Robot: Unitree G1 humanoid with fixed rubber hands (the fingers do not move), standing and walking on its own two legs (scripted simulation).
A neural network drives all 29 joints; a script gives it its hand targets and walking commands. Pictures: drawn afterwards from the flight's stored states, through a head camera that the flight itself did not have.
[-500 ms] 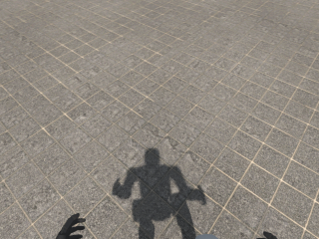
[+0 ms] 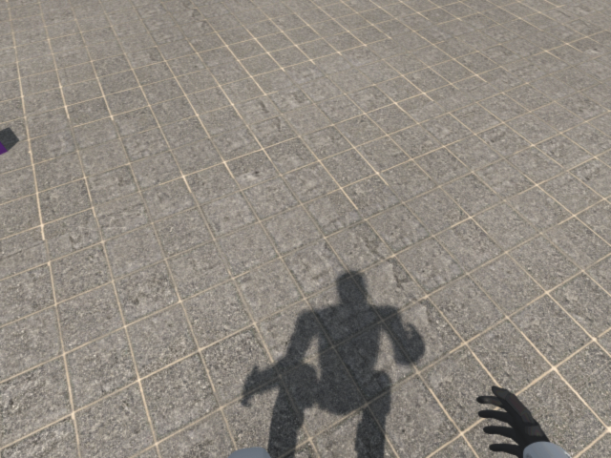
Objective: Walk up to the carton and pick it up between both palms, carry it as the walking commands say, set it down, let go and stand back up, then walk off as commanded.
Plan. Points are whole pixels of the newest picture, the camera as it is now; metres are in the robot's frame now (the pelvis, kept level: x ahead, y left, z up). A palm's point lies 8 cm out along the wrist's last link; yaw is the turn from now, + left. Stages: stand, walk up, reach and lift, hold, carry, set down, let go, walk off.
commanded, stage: walk up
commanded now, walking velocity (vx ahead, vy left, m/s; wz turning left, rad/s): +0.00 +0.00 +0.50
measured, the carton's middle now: out of the picture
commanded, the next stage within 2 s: none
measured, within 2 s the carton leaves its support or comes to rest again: neither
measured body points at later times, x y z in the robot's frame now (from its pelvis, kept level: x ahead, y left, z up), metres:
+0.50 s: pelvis -0.02 +0.02 +0.00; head -0.01 +0.03 +0.45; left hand +0.07 +0.32 -0.10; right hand +0.09 -0.24 -0.12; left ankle +0.01 +0.11 -0.74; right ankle -0.02 -0.13 -0.72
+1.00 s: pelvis +0.03 +0.13 -0.02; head +0.05 +0.15 +0.43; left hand -0.21 +0.30 -0.15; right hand +0.31 +0.01 -0.13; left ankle +0.00 +0.25 -0.74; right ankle -0.02 -0.12 -0.73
